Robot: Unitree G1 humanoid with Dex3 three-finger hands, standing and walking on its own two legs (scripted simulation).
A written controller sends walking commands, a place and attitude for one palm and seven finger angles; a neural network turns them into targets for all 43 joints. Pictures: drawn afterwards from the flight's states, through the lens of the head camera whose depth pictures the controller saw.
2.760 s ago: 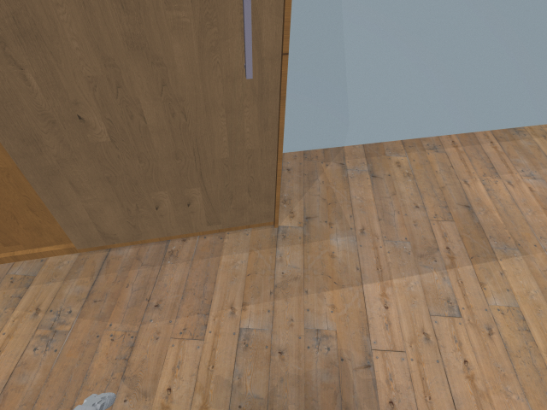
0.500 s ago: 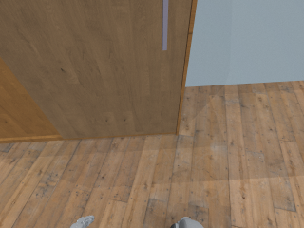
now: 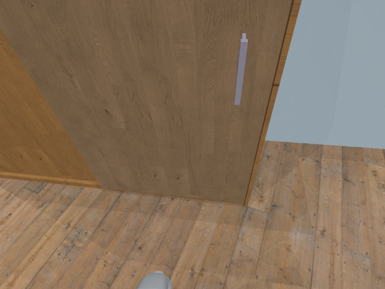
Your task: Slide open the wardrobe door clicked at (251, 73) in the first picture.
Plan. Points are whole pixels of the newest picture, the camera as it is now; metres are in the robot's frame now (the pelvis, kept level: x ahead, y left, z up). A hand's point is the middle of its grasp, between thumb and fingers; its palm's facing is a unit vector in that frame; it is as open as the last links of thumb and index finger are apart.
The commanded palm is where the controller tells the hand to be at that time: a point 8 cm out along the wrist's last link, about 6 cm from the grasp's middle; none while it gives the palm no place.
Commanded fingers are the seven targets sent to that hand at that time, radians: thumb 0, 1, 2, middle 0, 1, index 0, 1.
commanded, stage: take the last steps up to it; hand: right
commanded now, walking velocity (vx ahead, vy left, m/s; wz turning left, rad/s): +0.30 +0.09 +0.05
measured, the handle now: (240, 71) +0.68 -0.07 +0.11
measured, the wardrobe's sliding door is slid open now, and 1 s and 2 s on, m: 0.00 0.00 0.00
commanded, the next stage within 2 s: come to a stop and stand still in 0.40 s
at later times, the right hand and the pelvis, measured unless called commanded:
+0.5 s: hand (248, 256) +0.25 -0.10 -0.18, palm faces +0.07 +0.98 -0.20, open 7.0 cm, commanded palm none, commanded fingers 0.00 -0.90 -0.90 0.20 0.30 0.20 0.30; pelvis +0.17 +0.08 -0.01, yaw -2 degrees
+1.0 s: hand out of the picture +0.18 -0.11 -0.20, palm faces +0.04 +0.96 -0.26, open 7.3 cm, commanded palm none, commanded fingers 0.00 -0.90 -0.90 0.20 0.30 0.20 0.30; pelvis +0.17 +0.09 -0.03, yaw +1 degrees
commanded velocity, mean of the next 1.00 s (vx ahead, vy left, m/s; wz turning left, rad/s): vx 0.04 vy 0.03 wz -0.01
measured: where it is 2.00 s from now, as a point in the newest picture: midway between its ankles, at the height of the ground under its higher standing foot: outside the picture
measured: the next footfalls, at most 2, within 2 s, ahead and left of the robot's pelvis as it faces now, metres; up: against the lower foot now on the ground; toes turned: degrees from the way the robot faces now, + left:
left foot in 0.28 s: +0.21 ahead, +0.17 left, +0.00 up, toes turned +10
right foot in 0.64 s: +0.31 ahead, -0.05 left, +0.00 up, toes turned -9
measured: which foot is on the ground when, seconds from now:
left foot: up 0.00-0.26, down 0.28-0.66, up 0.68-0.98, down 1.00-1.00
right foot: down 0.00-0.30, up 0.32-0.62, down 0.64-1.00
